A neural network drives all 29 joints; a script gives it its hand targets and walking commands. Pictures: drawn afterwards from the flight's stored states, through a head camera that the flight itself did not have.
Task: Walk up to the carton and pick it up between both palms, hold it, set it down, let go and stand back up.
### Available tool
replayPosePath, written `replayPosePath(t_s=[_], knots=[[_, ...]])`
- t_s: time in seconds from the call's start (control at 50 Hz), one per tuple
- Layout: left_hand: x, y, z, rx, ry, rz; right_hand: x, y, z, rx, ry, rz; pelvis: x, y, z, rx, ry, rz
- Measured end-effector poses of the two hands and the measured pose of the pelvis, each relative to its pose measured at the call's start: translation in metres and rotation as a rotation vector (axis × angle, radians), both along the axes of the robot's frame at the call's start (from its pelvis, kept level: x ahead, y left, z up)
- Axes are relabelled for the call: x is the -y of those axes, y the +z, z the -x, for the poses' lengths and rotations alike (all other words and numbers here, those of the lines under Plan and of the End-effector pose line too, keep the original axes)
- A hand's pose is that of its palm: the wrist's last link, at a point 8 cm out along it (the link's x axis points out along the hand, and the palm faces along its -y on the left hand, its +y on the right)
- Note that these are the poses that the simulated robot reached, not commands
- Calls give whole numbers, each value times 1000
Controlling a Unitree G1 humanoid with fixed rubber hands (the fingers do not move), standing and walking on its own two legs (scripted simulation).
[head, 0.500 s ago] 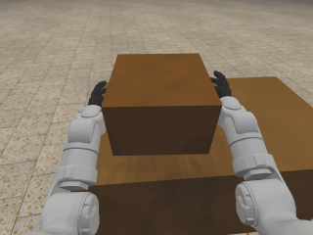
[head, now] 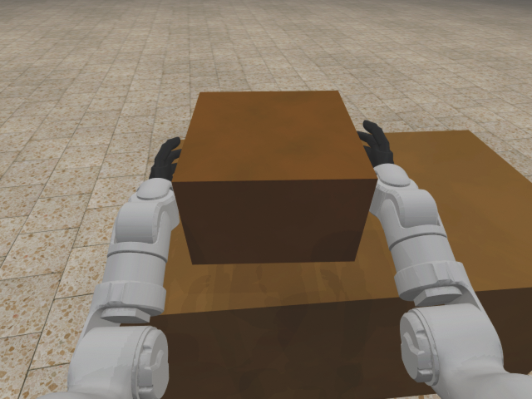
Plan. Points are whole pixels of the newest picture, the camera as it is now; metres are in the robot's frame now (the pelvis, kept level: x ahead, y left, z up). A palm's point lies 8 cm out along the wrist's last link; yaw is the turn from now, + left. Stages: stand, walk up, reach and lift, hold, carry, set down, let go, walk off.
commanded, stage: hold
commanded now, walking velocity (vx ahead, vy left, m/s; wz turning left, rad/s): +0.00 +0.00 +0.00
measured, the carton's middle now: (271, 170) +0.39 -0.01 +0.19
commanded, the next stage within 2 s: set down in 0.20 s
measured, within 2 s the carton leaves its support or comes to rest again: neither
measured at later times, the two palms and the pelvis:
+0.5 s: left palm (164, 188) +0.38 +0.16 +0.17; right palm (368, 167) +0.40 -0.16 +0.19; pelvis +0.01 +0.00 +0.00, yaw +0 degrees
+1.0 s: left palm (168, 201) +0.40 +0.16 +0.12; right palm (355, 181) +0.43 -0.16 +0.14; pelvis +0.03 +0.00 +0.00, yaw +0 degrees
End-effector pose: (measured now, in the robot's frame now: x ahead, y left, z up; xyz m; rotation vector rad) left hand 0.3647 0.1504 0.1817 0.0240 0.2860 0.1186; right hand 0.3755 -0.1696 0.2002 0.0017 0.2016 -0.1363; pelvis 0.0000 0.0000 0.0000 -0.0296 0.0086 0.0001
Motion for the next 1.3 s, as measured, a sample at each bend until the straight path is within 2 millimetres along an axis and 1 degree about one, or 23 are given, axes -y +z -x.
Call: replayPosePath(t_s=[0.22,0.32,0.46,0.64,0.8,0.98,1.16,1.3], knots=[[0,0,0,-2,1,-3,0,-1,-1,-3,0,-5,0,0,0,1,0,0],[-3,-9,-3,-34,12,-1,-4,-5,-9,-35,8,-28,1,1,-2,-2,0,-1],[-5,-13,-14,10,16,-9,-6,-7,-21,10,13,-35,0,1,-8,-13,0,0],[-7,-34,-29,-2,21,-25,-8,-30,-39,1,19,-45,1,3,-17,-31,-1,-1],[-10,-46,-37,-4,30,-36,-12,-44,-50,0,29,-53,1,4,-26,-47,-1,-1],[-11,-58,-38,-26,30,-50,-13,-56,-52,-20,32,-55,0,4,-30,-53,-1,1],[-11,-61,-36,-13,36,-50,-13,-61,-51,-6,39,-59,0,4,-29,-51,-1,1],[-12,-80,-34,-46,42,-47,-15,-75,-52,-38,45,-61,0,4,-30,-52,-1,0]])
